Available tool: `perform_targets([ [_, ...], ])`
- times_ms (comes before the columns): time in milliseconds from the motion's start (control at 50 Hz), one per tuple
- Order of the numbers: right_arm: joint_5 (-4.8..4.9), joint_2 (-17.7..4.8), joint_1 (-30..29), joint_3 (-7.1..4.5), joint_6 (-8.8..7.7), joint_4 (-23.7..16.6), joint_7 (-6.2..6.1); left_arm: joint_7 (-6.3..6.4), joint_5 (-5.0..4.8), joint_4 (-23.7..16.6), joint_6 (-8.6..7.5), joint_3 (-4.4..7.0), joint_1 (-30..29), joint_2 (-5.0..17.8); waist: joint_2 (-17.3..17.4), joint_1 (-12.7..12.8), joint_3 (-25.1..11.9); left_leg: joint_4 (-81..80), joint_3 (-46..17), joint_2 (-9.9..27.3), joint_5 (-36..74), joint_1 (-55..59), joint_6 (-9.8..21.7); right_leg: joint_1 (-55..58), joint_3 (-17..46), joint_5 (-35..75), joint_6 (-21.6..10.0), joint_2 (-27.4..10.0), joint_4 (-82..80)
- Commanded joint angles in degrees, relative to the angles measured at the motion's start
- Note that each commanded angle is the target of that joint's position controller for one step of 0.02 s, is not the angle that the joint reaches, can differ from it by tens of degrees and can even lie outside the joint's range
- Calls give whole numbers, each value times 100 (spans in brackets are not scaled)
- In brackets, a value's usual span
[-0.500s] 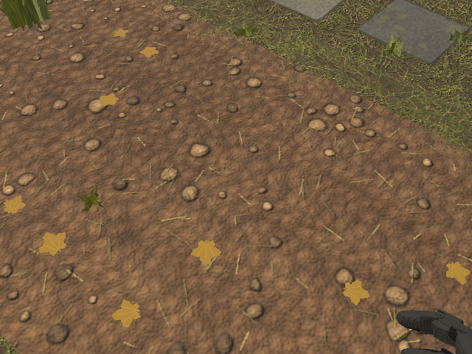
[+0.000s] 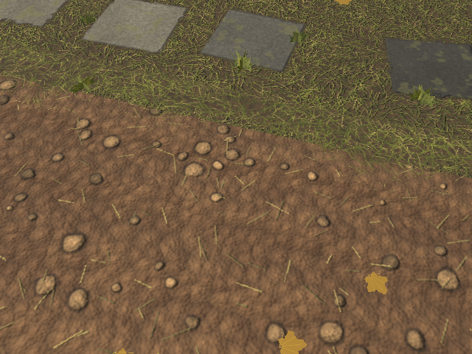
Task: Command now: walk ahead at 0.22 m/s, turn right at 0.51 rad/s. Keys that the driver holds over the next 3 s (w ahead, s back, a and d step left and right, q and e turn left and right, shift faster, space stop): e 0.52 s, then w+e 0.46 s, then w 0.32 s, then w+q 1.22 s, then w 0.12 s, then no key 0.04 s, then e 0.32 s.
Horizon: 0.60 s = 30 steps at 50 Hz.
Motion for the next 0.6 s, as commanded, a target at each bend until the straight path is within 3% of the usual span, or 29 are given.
perform_targets([
  [20,148,-1219,-355,-324,88,-410,-114,-90,27,-519,-34,210,241,607,790,436,-358,926,-349,1603,5574,49,572,695,-376,-714,-286,365,-220],
  [40,171,-1179,-440,-322,134,-454,-136,-66,20,-404,-40,323,808,806,688,747,-654,1778,-258,1441,5569,-38,428,1377,-438,-506,-442,566,-612],
  [60,142,-1039,-325,-272,122,-472,-124,46,43,-290,-41,457,1366,1110,293,1024,-1000,3044,-145,1066,4645,-566,132,2428,-194,735,-653,582,-1147],
  [80,-226,-406,151,-74,63,-629,-53,205,41,-349,10,540,1412,1688,-1162,606,-1532,4952,-203,433,-162,-2388,-228,4136,1494,3896,-1251,-778,-495],
  [100,-196,-479,605,6,-14,-712,55,183,170,-670,-38,493,1180,1811,-1337,420,-2674,6526,-1344,-431,-2360,-3697,-458,5194,4050,3783,-2569,-1980,-946],
  [120,-37,-998,99,-129,-9,-650,114,132,105,-780,-22,417,1019,1382,-267,810,-2683,6635,-1988,-37,-1830,-3825,-376,4848,3434,2925,-2308,-1657,-1244],
  [140,52,-970,-344,-121,27,-823,99,135,30,-774,-20,346,711,1163,-69,705,-1922,6294,-1861,119,-1312,-4046,-314,4156,2774,2151,-1990,-1347,-1370],
  [160,-18,-856,-453,-111,90,-776,21,165,-48,-759,9,309,510,1001,337,541,-1371,5839,-1815,321,-972,-4037,-346,3425,2381,1541,-1700,-1048,-1523],
  [180,-60,-887,-475,-132,169,-800,-43,204,-61,-785,49,284,335,933,236,396,-1099,5433,-1832,412,-746,-3787,-374,2780,2202,1183,-1590,-882,-1673],
  [200,-61,-875,-406,-143,240,-789,-52,226,14,-824,82,284,244,961,36,266,-1004,5205,-1793,389,-603,-3403,-390,2274,2091,1005,-1520,-722,-1810],
  [240,-86,-710,-270,-108,282,-740,-89,272,88,-845,99,322,167,1043,-170,192,-1032,4652,-1699,267,-472,-3113,-486,1926,1914,1225,-1508,-563,-1852],
  [280,-96,-640,-382,-82,296,-755,-134,353,61,-819,127,358,252,1126,-201,253,-1158,4162,-1742,197,-319,-3095,-577,1956,1939,1103,-1490,-520,-1806],
  [320,-81,-626,-542,-74,328,-787,-143,430,19,-843,197,373,220,1157,-278,312,-1211,3780,-1820,164,-31,-3055,-617,1924,2053,228,-1375,-437,-1818],
  [400,-38,-621,-836,-81,310,-890,-97,480,29,-892,311,375,159,1132,-570,437,-987,2994,-1879,46,180,-2811,-577,1716,2403,-1290,-1182,-276,-1910],
  [460,-2,-669,-865,-111,209,-936,-31,456,20,-890,359,378,250,1108,-734,512,-970,2299,-1881,-55,19,-2542,-455,1977,2786,-1149,-1127,-314,-1740],
  [500,17,-682,-628,-150,150,-879,24,459,-42,-907,400,368,179,1079,-758,357,-953,1315,-1782,-98,352,-2037,-294,2019,2923,-912,-987,-213,-1507],
  [520,-5,-762,-433,-198,134,-818,35,471,-89,-902,420,348,195,1017,-668,255,-933,628,-1787,60,822,-1533,-167,1820,2831,-1050,-798,-23,-1296],
  [540,-104,-1140,-176,-291,153,-816,14,468,-75,-913,423,271,378,769,105,293,-1123,211,-2634,1114,601,-766,242,1123,2327,-2518,-477,389,-480],
  [560,-262,-1545,-194,-393,231,-752,8,449,-113,-1128,372,266,255,696,1834,412,-677,-266,-4069,2078,260,-741,1056,-238,866,-3416,-173,1353,696],
  [580,-323,-1339,-431,-358,193,-924,9,436,-7,-1104,286,373,247,1111,1673,328,-515,-456,-4538,2430,-498,-1043,1351,-548,963,-3100,-7,863,1823],
  [600,-239,-1063,-681,-285,170,-1028,-41,407,-39,-988,280,443,296,1259,1340,409,-426,-437,-4055,2133,-949,-1087,1125,-586,944,-2592,36,705,2218],
])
